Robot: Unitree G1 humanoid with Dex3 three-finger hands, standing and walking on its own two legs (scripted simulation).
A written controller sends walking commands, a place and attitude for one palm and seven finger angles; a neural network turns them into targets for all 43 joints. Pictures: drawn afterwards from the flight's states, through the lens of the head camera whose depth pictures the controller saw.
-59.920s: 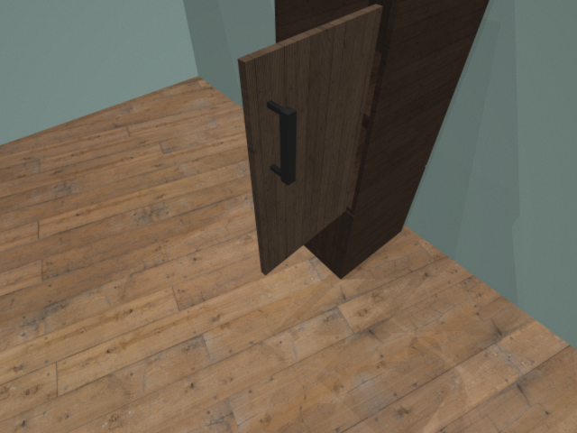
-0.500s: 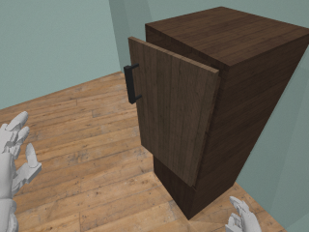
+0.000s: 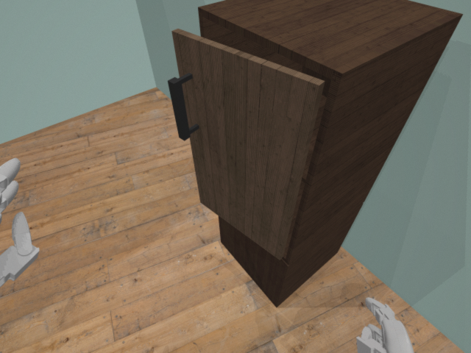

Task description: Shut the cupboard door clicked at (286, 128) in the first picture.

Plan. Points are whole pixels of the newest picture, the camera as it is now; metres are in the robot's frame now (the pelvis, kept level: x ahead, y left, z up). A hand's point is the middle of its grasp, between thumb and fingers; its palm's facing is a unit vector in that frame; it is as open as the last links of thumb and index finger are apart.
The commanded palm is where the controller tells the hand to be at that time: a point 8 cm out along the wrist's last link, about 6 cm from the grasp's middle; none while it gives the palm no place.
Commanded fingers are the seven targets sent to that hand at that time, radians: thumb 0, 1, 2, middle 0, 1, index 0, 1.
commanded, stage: step back with the hand held close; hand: left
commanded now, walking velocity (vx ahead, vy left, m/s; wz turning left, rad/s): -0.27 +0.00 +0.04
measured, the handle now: (186, 107) +0.62 +0.16 +0.09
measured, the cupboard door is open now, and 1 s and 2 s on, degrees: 11 11 11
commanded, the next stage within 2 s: stop stepping back and stand still in 0.70 s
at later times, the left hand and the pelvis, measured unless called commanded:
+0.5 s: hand out of the picture +0.07 +0.29 +0.17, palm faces +0.51 -0.74 -0.44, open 7.4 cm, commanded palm +0.01 +0.32 +0.18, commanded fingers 0.00 0.90 0.90 -0.20 -0.30 -0.20 -0.30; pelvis -0.10 +0.01 -0.02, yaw +4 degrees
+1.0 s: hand out of the picture -0.04 +0.32 +0.18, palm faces +0.62 -0.73 -0.29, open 7.4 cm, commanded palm -0.11 +0.34 +0.18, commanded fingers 0.00 0.90 0.90 -0.20 -0.30 -0.20 -0.30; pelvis -0.23 +0.03 -0.02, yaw +4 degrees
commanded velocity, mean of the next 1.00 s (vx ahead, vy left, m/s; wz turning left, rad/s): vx -0.21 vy -0.02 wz -0.04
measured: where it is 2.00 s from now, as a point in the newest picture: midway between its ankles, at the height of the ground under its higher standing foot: outside the picture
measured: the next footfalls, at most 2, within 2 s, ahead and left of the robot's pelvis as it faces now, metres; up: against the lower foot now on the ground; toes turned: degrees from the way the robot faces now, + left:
left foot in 0.94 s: -0.20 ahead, +0.16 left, +0.00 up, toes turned +3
right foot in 1.22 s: -0.26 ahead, -0.07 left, +0.00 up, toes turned -5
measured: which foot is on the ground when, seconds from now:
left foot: down 0.00-0.76, up 0.78-0.92, down 0.94-1.00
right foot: down 0.00-0.94, up 0.96-1.00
